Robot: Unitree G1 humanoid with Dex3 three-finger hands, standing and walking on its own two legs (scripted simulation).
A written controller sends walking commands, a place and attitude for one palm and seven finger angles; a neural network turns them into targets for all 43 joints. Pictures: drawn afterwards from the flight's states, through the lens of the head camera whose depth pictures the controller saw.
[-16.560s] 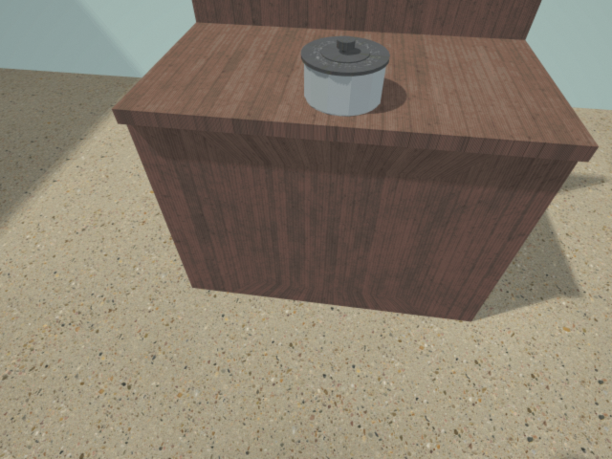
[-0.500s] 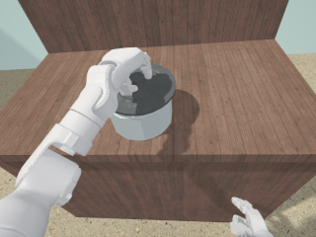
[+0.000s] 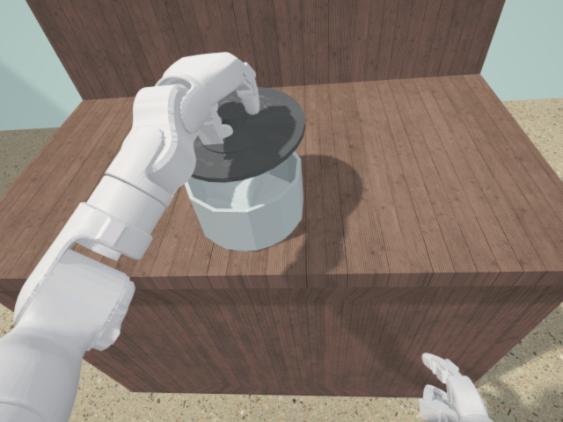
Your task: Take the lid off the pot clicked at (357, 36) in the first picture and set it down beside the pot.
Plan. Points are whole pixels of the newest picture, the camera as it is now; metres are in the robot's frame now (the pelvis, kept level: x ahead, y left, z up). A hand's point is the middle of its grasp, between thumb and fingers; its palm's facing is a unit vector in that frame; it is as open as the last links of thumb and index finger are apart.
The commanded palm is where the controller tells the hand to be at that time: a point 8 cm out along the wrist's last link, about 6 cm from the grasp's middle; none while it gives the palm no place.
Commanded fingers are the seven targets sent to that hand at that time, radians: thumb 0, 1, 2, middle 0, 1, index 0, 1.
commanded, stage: lift the lid straight up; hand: left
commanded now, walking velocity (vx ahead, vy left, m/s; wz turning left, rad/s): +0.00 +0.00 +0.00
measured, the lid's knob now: (231, 115) +0.47 +0.08 +0.22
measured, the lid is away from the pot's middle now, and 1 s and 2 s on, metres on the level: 0.01 0.02 0.11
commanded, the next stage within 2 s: move the lid sideways beside the pot in 0.96 s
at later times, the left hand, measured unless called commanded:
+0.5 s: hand (210, 88) +0.44 +0.09 +0.28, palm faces -0.08 -0.06 -1.00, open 7.2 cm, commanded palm +0.41 +0.10 +0.36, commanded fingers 0.00 0.64 1.07 -1.02 -0.98 -0.88 -0.92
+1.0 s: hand (208, 69) +0.44 +0.09 +0.30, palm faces -0.05 -0.07 -1.00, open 7.2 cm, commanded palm +0.42 +0.10 +0.38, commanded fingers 0.00 0.64 1.07 -1.02 -0.98 -0.88 -0.92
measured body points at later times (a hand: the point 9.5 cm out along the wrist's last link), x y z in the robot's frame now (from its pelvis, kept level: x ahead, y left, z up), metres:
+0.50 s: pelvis -0.01 +0.01 +0.00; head +0.00 -0.03 +0.45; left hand +0.44 +0.09 +0.33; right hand +0.18 -0.22 -0.11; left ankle +0.04 +0.13 -0.74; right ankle -0.01 -0.14 -0.74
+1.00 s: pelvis +0.00 +0.00 +0.00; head +0.01 -0.04 +0.45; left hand +0.44 +0.09 +0.36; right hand +0.19 -0.23 -0.10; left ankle +0.04 +0.13 -0.74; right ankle -0.01 -0.14 -0.74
